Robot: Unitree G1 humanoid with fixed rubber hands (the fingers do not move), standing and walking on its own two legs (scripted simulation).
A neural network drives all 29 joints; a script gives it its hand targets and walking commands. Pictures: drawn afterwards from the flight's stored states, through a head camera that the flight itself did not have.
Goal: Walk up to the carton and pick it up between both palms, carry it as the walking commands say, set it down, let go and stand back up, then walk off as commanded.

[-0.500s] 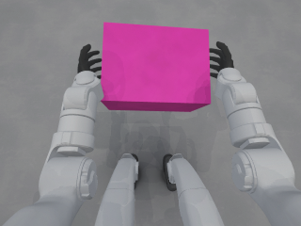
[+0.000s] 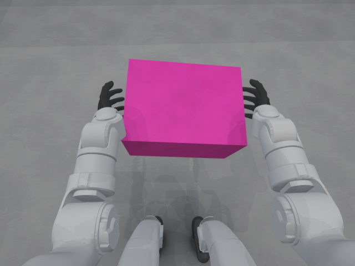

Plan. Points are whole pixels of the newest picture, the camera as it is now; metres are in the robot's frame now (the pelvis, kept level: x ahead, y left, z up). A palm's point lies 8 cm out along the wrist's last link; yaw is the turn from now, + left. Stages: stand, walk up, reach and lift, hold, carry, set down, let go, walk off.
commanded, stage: reach and lift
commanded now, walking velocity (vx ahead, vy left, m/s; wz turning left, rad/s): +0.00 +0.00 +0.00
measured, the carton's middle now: (181, 114) +0.45 +0.02 -0.03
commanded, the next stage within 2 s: hold in 1.16 s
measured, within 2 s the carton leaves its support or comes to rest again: neither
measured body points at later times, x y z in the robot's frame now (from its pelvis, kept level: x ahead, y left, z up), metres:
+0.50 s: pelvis +0.08 +0.02 +0.02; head +0.03 +0.04 +0.47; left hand +0.43 +0.20 +0.07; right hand +0.43 -0.15 +0.06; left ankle +0.14 +0.12 -0.71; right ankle +0.14 -0.11 -0.71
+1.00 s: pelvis +0.13 +0.01 +0.03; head +0.06 +0.02 +0.48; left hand +0.44 +0.17 +0.07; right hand +0.43 -0.18 +0.06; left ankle +0.14 +0.12 -0.71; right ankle +0.14 -0.11 -0.71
